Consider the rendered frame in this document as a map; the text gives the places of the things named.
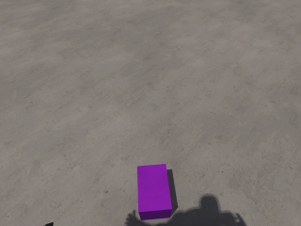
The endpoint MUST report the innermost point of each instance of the carton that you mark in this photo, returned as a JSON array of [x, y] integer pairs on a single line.
[[153, 193]]

